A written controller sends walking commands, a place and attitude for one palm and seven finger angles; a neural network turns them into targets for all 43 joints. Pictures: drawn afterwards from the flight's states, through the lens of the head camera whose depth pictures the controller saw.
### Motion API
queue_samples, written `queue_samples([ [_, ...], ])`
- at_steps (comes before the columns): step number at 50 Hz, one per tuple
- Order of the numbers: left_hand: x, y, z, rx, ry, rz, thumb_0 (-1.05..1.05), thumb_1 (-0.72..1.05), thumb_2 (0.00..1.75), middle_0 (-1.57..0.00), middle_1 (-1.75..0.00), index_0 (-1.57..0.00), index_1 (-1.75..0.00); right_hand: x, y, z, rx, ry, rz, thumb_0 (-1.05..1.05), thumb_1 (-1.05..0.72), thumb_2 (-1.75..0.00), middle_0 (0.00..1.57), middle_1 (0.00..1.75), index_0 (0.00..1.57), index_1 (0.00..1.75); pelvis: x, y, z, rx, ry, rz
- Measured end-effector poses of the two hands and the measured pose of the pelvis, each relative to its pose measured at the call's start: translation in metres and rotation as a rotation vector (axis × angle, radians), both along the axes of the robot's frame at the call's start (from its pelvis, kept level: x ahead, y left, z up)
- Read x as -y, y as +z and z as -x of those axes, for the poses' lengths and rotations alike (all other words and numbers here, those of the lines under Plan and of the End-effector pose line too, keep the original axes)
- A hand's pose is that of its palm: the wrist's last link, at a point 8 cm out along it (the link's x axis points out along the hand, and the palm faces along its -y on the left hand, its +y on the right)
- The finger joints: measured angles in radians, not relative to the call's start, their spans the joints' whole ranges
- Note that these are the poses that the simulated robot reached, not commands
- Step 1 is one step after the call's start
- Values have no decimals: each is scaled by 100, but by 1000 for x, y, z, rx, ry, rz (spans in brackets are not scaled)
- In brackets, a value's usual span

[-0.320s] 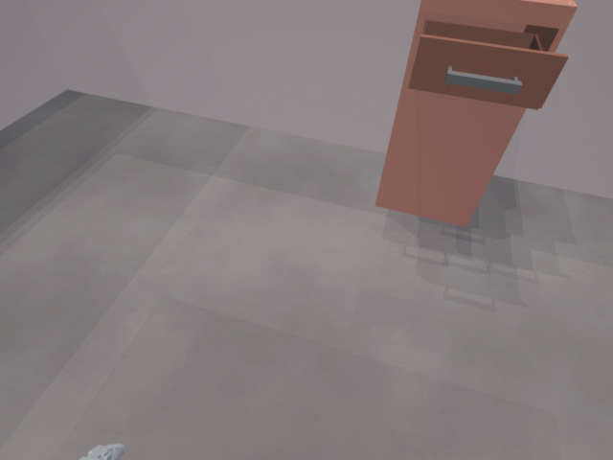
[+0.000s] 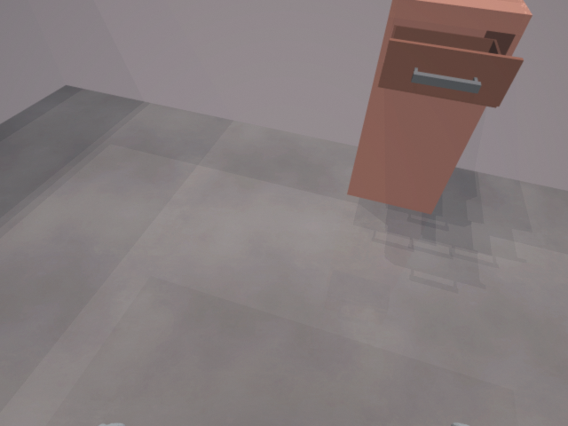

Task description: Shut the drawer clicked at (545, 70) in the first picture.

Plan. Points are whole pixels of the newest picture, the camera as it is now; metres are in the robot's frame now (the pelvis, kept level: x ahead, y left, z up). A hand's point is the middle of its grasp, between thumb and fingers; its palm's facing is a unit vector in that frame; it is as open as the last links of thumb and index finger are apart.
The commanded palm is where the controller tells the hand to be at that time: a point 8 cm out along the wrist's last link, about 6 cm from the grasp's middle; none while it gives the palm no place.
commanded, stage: stand and wait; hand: left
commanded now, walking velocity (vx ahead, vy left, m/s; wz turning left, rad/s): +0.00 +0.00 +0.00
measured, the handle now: (445, 78) +1.10 -0.44 +0.01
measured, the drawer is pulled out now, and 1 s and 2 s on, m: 0.21 0.21 0.21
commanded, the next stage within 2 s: look at it before walking up in 0.50 s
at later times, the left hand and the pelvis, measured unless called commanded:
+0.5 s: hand out of the picture +0.07 +0.24 -0.15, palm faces -0.03 -0.94 -0.33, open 7.4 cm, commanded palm none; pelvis -0.01 -0.01 +0.00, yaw +0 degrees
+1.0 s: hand out of the picture +0.06 +0.23 -0.15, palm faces -0.03 -0.95 -0.32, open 7.4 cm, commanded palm none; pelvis -0.01 -0.01 +0.01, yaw +0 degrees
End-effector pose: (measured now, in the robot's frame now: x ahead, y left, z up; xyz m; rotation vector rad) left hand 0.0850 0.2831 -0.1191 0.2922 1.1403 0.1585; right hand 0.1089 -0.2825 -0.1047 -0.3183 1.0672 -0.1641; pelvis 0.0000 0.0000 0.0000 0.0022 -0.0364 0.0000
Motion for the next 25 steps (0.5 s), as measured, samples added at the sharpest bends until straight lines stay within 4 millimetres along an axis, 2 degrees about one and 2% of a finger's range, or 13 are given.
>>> queue_samples([
  [12, -3, -2, 28, -82, 21, -15, 1, 90, 90, -21, -30, -20, -30, 15, -7, 39, -109, -41, 14, 0, -90, -90, 20, 30, 20, 30, 5, 2, 6, 0, 1, 1],
  [18, -3, 0, 30, -80, 22, -22, 1, 90, 90, -21, -30, -20, -30, 18, -8, 50, -129, -55, 10, 0, -90, -90, 20, 30, 20, 30, 7, 3, 8, 6, 0, 0],
  [25, 0, 2, 25, -59, 16, -21, 0, 90, 90, -21, -30, -20, -30, 18, -8, 53, -125, -57, 4, 0, -90, -90, 20, 30, 20, 30, 9, 4, 11, 7, 0, -1],
])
